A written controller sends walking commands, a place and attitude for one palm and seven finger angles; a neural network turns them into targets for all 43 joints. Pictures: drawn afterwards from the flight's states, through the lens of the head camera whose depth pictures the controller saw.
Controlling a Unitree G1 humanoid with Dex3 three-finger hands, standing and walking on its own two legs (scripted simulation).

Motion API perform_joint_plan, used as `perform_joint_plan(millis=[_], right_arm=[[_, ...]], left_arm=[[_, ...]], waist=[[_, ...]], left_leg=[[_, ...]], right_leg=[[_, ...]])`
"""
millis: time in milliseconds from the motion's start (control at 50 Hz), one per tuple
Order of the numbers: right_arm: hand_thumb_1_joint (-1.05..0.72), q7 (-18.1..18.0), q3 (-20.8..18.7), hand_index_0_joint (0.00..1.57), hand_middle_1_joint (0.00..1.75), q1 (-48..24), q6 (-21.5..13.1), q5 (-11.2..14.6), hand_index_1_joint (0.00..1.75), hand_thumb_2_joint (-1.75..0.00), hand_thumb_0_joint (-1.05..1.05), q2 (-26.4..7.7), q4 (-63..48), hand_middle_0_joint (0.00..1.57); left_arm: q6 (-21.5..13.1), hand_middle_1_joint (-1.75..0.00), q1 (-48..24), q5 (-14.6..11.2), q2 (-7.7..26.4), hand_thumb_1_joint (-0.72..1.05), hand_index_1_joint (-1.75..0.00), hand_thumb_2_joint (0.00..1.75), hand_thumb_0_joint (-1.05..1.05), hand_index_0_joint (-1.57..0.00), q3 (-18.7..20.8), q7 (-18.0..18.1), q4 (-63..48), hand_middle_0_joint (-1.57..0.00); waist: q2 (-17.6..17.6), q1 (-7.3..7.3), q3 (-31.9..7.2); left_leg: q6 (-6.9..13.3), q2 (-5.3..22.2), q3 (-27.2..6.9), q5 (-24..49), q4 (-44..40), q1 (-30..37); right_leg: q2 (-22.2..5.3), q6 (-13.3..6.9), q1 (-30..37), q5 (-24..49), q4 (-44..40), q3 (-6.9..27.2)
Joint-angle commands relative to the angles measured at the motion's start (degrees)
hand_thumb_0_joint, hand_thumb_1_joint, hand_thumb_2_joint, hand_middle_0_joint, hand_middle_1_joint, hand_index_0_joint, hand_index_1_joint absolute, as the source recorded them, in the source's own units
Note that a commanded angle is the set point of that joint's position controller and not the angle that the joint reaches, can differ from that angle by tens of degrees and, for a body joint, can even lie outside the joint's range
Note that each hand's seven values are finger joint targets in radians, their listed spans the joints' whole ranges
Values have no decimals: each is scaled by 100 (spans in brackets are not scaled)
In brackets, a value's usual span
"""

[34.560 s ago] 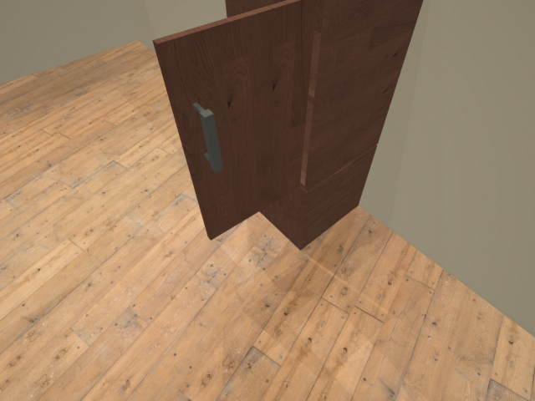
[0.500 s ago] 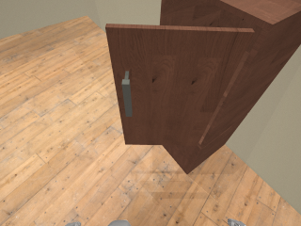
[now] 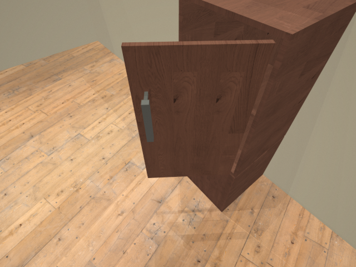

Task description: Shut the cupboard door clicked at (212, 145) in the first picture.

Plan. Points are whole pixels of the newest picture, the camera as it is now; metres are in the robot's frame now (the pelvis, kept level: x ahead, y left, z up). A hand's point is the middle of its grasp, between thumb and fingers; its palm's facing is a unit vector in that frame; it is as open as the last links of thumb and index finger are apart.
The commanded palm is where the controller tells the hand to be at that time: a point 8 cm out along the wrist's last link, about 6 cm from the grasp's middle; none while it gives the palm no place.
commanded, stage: come to a stop and stand still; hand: left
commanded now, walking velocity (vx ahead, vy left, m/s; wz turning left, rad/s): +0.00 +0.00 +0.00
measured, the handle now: (148, 117) +0.50 +0.12 +0.04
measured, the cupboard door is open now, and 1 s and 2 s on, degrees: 53 53 53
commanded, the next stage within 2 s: look again from close up in 0.16 s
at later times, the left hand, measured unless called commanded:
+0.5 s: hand out of the picture +0.02 +0.18 -0.18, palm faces +0.00 -0.97 -0.23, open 7.4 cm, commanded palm none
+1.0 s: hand out of the picture +0.05 +0.19 -0.18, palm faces +0.00 -0.97 -0.22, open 7.4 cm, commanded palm none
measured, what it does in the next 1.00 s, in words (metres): stands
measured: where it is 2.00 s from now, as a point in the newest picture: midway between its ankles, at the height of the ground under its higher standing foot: outside the picture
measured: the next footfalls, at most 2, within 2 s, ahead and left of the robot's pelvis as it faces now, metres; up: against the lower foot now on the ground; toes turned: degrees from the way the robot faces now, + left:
right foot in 1.62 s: +0.17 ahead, -0.17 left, +0.00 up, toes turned +8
left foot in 1.82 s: +0.10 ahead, -0.02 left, +0.00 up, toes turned +11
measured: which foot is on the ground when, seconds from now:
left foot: down 0.00-1.00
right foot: down 0.00-1.00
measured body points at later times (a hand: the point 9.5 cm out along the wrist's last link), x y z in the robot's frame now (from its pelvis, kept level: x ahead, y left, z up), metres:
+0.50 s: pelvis +0.01 +0.01 -0.01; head +0.03 -0.01 +0.44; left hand +0.02 +0.23 -0.16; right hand -0.01 -0.20 -0.18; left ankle +0.03 +0.11 -0.74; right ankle -0.03 -0.11 -0.74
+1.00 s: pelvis +0.03 +0.00 -0.01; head +0.04 +0.01 +0.44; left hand +0.05 +0.24 -0.16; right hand +0.09 -0.24 -0.15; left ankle +0.03 +0.11 -0.74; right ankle -0.03 -0.11 -0.74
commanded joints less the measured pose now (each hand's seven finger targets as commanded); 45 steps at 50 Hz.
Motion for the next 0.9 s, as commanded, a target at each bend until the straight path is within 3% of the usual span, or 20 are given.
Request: perform_joint_plan(millis=[0,100,220,240,260,280,300,320,360,380,440,500,740,860,880], right_arm=[[-90,-10,-48,20,30,433,-65,-56,30,-90,0,-436,35,20],[-90,-58,-2,20,30,677,-98,-72,30,-90,0,-320,174,20],[-90,-97,14,20,30,888,-131,-56,30,-90,0,-257,252,20],[-90,13,58,20,30,144,-269,-55,30,-90,0,-395,-123,20],[-90,49,49,20,30,598,-177,-77,30,-90,0,-133,-266,20],[-90,58,26,20,30,867,-151,-117,30,-90,0,-231,-198,20],[-90,66,10,20,30,971,-150,-131,30,-90,0,-254,-210,20],[-90,63,28,20,30,988,-201,-155,30,-90,0,-209,-245,20],[-90,38,34,20,30,925,-240,-125,30,-90,0,-274,-344,20],[-90,30,31,20,30,872,-250,-112,30,-90,0,-291,-377,20],[-90,15,36,20,30,809,-295,-105,30,-90,0,-342,-351,20],[-90,7,21,20,30,662,-288,-87,30,-90,0,-396,-343,20],[-90,-25,-24,20,30,84,-304,-79,30,-90,0,-716,-276,20],[-90,-22,-34,20,30,-183,-283,-77,30,-90,0,-860,-292,20],[-90,-19,6,20,30,-160,-266,-86,30,-90,0,-696,-255,20]], left_arm=[[-97,-30,10,-32,654,90,-30,90,0,-20,128,67,-195,-20],[-87,-30,107,-57,560,90,-30,90,0,-20,131,70,-94,-20],[-93,-30,189,-62,470,90,-30,90,0,-20,121,83,-8,-20],[-335,-30,583,69,609,90,-30,90,0,-20,22,301,32,-20],[-342,-30,259,-11,947,90,-30,90,0,-20,95,247,-275,-20],[-312,-30,4,-12,868,90,-30,90,0,-20,80,210,-371,-20],[-300,-30,37,-11,782,90,-30,90,0,-20,71,188,-436,-20],[-319,-30,109,1,697,90,-30,90,0,-20,62,177,-433,-20],[-307,-30,229,-19,609,90,-30,90,0,-20,48,162,-408,-20],[-303,-30,249,-16,549,90,-30,90,0,-20,32,162,-401,-20],[-298,-30,272,-9,552,90,-30,90,0,-20,32,168,-406,-20],[-269,-30,265,-10,590,90,-30,90,0,-20,40,170,-439,-20],[-259,-30,140,9,1019,90,-30,90,0,-20,118,145,-494,-20],[-234,-30,-13,14,1178,90,-30,90,0,-20,126,111,-509,-20],[-208,-30,52,5,1001,90,-30,90,0,-20,90,110,-444,-20]], waist=[[-357,-97,416],[91,-44,404],[25,1,384],[470,226,545],[505,-191,264],[475,-285,250],[448,-277,206],[592,-190,114],[233,-104,-68],[-78,-77,24],[-80,-38,92],[-274,-17,191],[-50,24,-121],[8,27,-130],[7,15,-170]], left_leg=[[-27,434,-533,-324,-452,325],[-33,458,-564,-251,-524,161],[-14,531,-590,-3,-490,122],[-139,526,-348,496,780,-234],[-100,373,-449,-629,645,-110],[-51,361,-496,-793,638,-183],[6,409,-548,-824,540,-291],[64,445,-636,-513,439,-334],[141,502,-738,-338,331,-343],[157,515,-732,-232,315,-349],[180,527,-691,312,298,-231],[192,536,-652,331,234,-142],[198,538,-507,1036,240,362],[174,561,-496,953,182,415],[157,577,-505,862,170,436]], right_leg=[[-609,-190,-915,-445,-971,703],[-577,-215,-672,-168,-879,645],[-537,-211,-462,204,-790,531],[-839,-162,-696,1987,-645,665],[-1005,-350,-925,71,-750,850],[-757,-403,-1180,-1010,-574,698],[-579,-406,-1188,-1109,-388,598],[-518,-400,-1010,-583,-222,460],[-409,-357,-775,-328,-7,427],[-404,-333,-792,-215,-5,427],[-400,-286,-741,294,139,429],[-410,-223,-799,376,131,418],[-541,-176,-496,1386,78,466],[-564,-162,-455,1430,-18,483],[-553,-123,-448,1259,-30,410]])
